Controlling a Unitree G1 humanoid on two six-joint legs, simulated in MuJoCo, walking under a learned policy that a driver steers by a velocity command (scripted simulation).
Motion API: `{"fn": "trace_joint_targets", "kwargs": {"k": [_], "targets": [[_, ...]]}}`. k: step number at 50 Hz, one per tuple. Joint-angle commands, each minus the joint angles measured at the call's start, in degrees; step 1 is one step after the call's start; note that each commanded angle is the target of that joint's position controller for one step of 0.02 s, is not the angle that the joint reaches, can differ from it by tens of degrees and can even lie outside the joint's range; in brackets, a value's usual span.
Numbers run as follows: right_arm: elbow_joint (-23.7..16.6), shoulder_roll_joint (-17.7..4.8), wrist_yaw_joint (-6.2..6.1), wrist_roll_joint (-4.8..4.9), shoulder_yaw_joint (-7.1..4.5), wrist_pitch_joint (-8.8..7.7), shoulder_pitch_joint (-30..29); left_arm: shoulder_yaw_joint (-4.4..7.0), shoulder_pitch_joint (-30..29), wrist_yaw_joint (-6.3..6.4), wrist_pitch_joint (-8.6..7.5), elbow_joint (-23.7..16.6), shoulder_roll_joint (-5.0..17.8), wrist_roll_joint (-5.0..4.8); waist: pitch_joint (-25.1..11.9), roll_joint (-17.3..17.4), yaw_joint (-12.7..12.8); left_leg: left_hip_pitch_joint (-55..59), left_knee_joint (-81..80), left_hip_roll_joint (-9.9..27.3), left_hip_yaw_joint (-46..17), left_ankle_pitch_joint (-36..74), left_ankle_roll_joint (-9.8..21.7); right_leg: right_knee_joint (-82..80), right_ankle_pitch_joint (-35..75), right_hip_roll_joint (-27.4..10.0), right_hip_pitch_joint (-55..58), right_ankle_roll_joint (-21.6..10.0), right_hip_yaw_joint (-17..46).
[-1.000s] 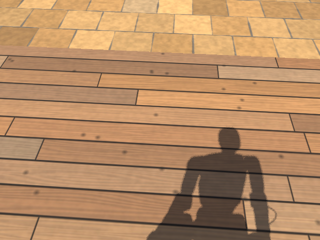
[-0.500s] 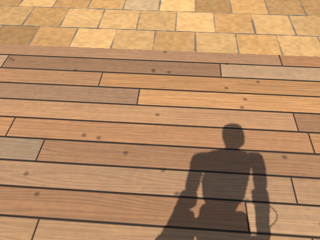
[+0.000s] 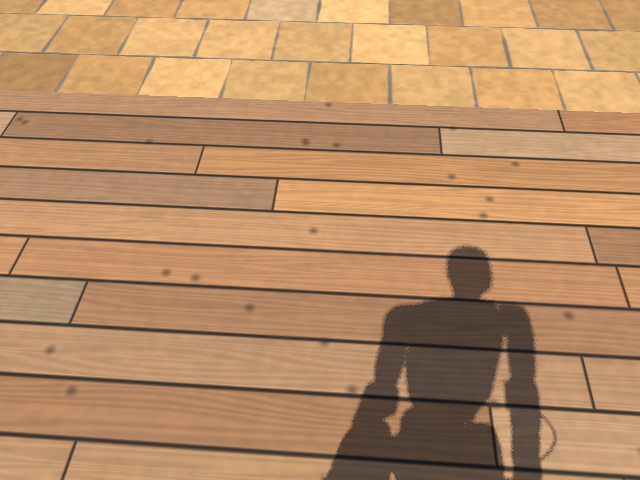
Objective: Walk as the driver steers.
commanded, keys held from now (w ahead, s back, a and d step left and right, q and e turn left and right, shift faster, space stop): shift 0.12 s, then w+shift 0.88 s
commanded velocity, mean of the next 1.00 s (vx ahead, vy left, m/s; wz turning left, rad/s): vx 0.65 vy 0.00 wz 0.00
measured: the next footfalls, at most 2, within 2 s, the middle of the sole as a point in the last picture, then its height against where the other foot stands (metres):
left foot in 0.50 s outside the picture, level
right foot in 0.98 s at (328, 379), level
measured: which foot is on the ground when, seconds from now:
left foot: down 0.00-0.16, up 0.18-0.48, down 0.50-1.00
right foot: down 0.00-0.52, up 0.54-0.96, down 0.98-1.00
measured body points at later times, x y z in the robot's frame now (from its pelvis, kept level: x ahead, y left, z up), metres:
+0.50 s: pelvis +0.14 +0.06 -0.03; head +0.16 +0.08 +0.42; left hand +0.00 +0.29 -0.17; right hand +0.31 -0.19 -0.13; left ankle +0.24 +0.17 -0.74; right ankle -0.08 -0.08 -0.74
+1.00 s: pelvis +0.55 +0.09 -0.04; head +0.59 +0.09 +0.41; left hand +0.77 +0.31 -0.13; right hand +0.44 -0.15 -0.17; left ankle +0.26 +0.17 -0.72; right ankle +0.72 +0.02 -0.74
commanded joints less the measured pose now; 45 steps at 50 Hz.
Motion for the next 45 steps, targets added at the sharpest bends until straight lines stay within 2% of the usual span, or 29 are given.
{"fn": "trace_joint_targets", "kwargs": {"k": [1,6,7,8,9,10,11,12,14,16,19,21,22,23,24,25,26,27,28,29,30,31,32,33,35,37,39,43,45], "targets": [[-0.1,-3.6,-0.12,0.02,-0.37,-0.13,4.1,0.47,6.2,0.10,-0.12,0.2,3.7,-0.01,3.9,-0.6,0.0,4.2,-1.7,5.7,-5.8,9.5,1.6,-4.3,16.9,-8.0,-8.5,-0.3,5.4],[-0.1,-3.4,-0.14,0.04,-0.29,-0.14,4.4,0.44,6.6,0.09,-0.17,0.2,3.5,-0.02,4.0,-0.6,0.0,4.1,-1.5,5.7,-5.6,9.4,1.5,-4.3,17.6,-8.0,-8.4,-0.3,5.3],[-0.1,-3.3,-0.06,-0.07,-0.28,-0.03,4.4,0.68,8.1,0.03,-0.11,0.4,4.0,0.14,2.2,-1.1,0.7,3.7,-0.5,4.2,-4.5,1.4,1.8,-5.9,6.3,-7.3,-7.3,-1.2,5.8],[-1.1,-4.5,0.23,-0.20,-0.96,0.24,3.1,1.75,9.4,-0.09,0.21,0.3,6.5,0.12,3.1,-3.9,1.9,-0.5,5.1,0.5,-1.2,-12.2,2.5,-7.5,-12.4,-7.6,-6.8,-3.9,8.9],[-3.3,-5.6,1.00,-0.88,-1.50,0.40,-1.0,2.91,11.8,-0.41,0.53,0.3,9.5,0.24,7.7,-7.5,4.0,-10.8,11.1,-1.8,1.5,-19.5,2.6,-12.4,-28.9,-11.9,-6.0,-7.3,16.3],[-7.0,-5.0,1.81,-1.61,-1.41,0.18,-7.2,3.71,13.7,-0.62,0.53,0.4,11.0,0.05,14.2,-9.9,6.2,-20.9,16.7,-0.4,3.9,-18.6,2.4,-17.8,-36.4,-18.2,-5.5,-10.6,23.4],[-10.1,-5.3,2.30,-1.81,-1.60,-0.40,-12.3,3.72,14.1,-0.65,0.11,0.2,9.8,0.32,18.2,-8.8,7.0,-28.6,22.4,2.6,2.4,-15.7,2.3,-19.7,-33.1,-21.6,-4.4,-12.6,27.0],[-11.4,-5.6,2.71,-1.69,-1.98,-1.12,-13.3,3.75,13.7,-0.64,-0.52,-0.1,9.0,0.60,18.2,-6.0,6.0,-34.4,25.7,3.9,1.1,-13.4,2.0,-19.5,-27.2,-21.8,-0.3,-13.0,26.4],[-12.1,-6.3,3.73,-1.66,-2.86,-2.69,-11.7,4.31,12.7,-0.88,-2.07,-1.1,9.6,0.77,13.3,-3.6,4.2,-37.6,28.3,5.1,-0.1,-9.7,1.8,-18.5,-17.7,-20.4,6.5,-12.4,22.5],[-14.1,-7.3,4.52,-1.17,-3.61,-3.34,-13.1,4.59,10.9,-1.09,-3.50,-2.2,10.0,0.68,11.1,-4.4,2.8,-35.2,26.5,5.3,-0.3,-6.7,1.8,-18.8,-12.6,-18.9,5.9,-11.2,18.5],[-17.4,-6.4,5.39,-0.97,-3.72,-2.88,-16.7,4.86,9.6,-1.29,-4.78,-3.4,10.6,0.72,11.0,-5.7,2.4,-28.5,19.3,4.4,1.3,-3.3,2.1,-19.7,-6.2,-17.1,1.1,-9.9,12.7],[-19.1,-6.4,5.62,-1.06,-3.75,-2.59,-17.7,4.99,10.0,-1.59,-5.24,-3.5,11.4,0.65,11.2,-6.1,2.4,-21.8,15.5,3.3,4.2,-3.6,3.7,-19.7,0.5,-17.5,-1.8,-10.0,9.8],[-19.1,-6.6,5.47,-0.99,-3.99,-2.57,-15.2,5.00,8.7,-1.80,-5.45,-3.8,11.9,0.52,10.3,-6.3,0.7,-15.6,14.0,2.0,5.9,-4.3,5.0,-17.2,9.8,-17.4,-4.0,-9.4,7.5],[-17.8,-7.5,5.03,-0.79,-4.60,-2.70,-9.2,5.12,7.4,-2.00,-5.67,-4.1,12.8,0.43,7.4,-6.5,-2.4,-6.5,13.5,-0.4,7.7,-4.8,6.0,-10.7,24.4,-17.1,-6.2,-8.6,5.0],[-15.0,-9.4,4.31,-0.48,-5.77,-3.03,0.7,5.19,6.3,-2.27,-5.73,-4.2,13.6,0.64,2.0,-4.2,-7.5,6.2,12.1,-2.9,8.7,-5.1,6.9,2.4,39.3,-15.1,-9.0,-7.3,1.1],[-11.1,-12.9,3.41,-0.67,-7.35,-3.59,13.8,5.08,5.5,-2.59,-5.71,-4.6,14.1,0.97,-5.9,-0.3,-13.0,23.0,10.7,-2.4,7.0,-8.9,7.7,20.8,42.1,-11.1,-16.8,-5.8,-2.3],[-9.8,-20.8,2.83,-2.39,-9.05,-4.30,22.4,3.61,7.5,-3.53,-5.88,-7.3,8.1,-0.47,-12.7,15.0,-13.3,34.9,-2.1,15.9,-24.3,-41.6,12.2,47.3,16.1,-2.8,-34.1,-2.6,-4.5],[-10.2,-17.9,3.41,-2.04,-7.59,-4.40,17.5,3.92,3.5,-4.22,-6.88,-9.6,8.0,0.13,-13.1,15.0,-9.4,28.6,-17.4,21.2,-49.8,-52.9,11.2,58.5,-4.5,1.3,-40.1,-4.7,6.5],[-12.0,-16.8,3.55,-2.13,-6.88,-4.37,7.0,4.43,-1.0,-4.60,-6.66,-12.3,9.5,-0.25,-3.9,9.6,-4.1,20.5,-16.1,21.3,-44.4,-46.9,10.3,62.4,1.3,-3.0,-45.0,-5.7,6.4],[-12.7,-14.1,3.88,-1.70,-6.18,-4.94,4.2,4.60,-2.7,-4.96,-6.59,-12.5,10.6,0.14,-1.9,1.7,-2.8,14.1,-14.4,20.3,-34.8,-36.7,10.4,60.5,6.7,-6.9,-43.6,-5.9,5.0],[-12.6,-12.8,4.01,-1.21,-5.58,-5.38,2.5,4.60,-2.4,-5.24,-6.20,-12.6,9.3,0.65,-0.6,0.9,-0.5,8.3,-15.3,17.5,-28.0,-30.0,9.2,56.8,8.4,-8.9,-40.6,-5.6,4.0],[-12.3,-10.9,3.93,-0.99,-4.76,-5.76,1.3,4.38,-0.9,-5.53,-5.25,-12.7,7.9,1.63,0.6,2.8,2.0,3.6,-16.2,15.1,-23.0,-26.6,8.3,54.1,8.7,-10.0,-37.8,-4.5,3.9],[-11.9,-9.7,3.68,-0.94,-4.18,-6.04,1.5,4.17,-0.9,-5.98,-4.20,-13.1,7.0,2.02,2.2,4.1,3.1,0.3,-17.6,13.7,-19.7,-25.0,8.1,52.8,8.7,-10.8,-36.9,-3.3,3.5],[-11.5,-9.2,3.41,-0.85,-3.90,-6.44,2.8,4.10,-2.6,-6.31,-3.33,-14.2,6.8,1.96,3.9,4.3,3.4,-0.9,-18.9,12.8,-17.5,-22.7,8.4,52.1,9.7,-11.3,-38.4,-2.4,2.7],[-11.3,-9.9,3.13,-0.75,-3.75,-7.03,5.2,4.13,-7.8,-6.59,-2.26,-16.4,7.6,1.76,6.7,3.0,3.1,-0.6,-21.2,11.6,-13.6,-17.4,9.1,49.5,13.6,-11.8,-44.1,-0.9,0.7],[-11.6,-10.1,3.35,-0.52,-3.60,-7.50,7.9,4.14,-15.4,-6.67,-2.09,-19.4,8.7,1.54,8.7,1.7,1.3,0.3,-23.5,10.1,-9.9,-10.3,10.0,41.8,17.6,-11.5,-47.0,0.0,-1.6],[-11.8,-9.1,3.41,-0.27,-3.19,-8.07,10.0,3.94,-21.7,-6.80,-2.33,-21.8,8.5,1.23,9.9,0.9,0.0,1.2,-24.8,8.7,-6.4,-2.2,10.3,31.5,22.1,-10.5,-45.4,0.6,-3.4],[-11.2,-10.2,2.62,0.54,-3.03,-9.00,13.6,3.24,-28.7,-7.12,-2.67,-24.4,7.3,0.47,10.1,1.1,-1.5,9.2,-29.1,10.0,-1.5,18.4,9.7,15.2,28.2,-7.5,-37.0,-2.2,-7.4],[-11.0,-11.9,2.42,0.07,-3.13,-8.84,13.9,3.51,-28.3,-6.48,-2.84,-24.9,8.3,0.35,7.1,2.8,-0.6,18.2,-23.8,10.7,1.0,41.0,8.7,11.5,25.1,-4.0,-33.6,-4.0,-9.3]]}}
Keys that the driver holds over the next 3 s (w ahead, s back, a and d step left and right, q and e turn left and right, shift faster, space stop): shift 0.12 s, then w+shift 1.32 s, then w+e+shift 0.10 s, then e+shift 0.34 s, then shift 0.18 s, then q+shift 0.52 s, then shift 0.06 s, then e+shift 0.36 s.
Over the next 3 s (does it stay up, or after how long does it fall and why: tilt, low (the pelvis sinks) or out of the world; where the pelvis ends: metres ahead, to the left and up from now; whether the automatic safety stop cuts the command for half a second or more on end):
stays up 1.48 0.19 0.00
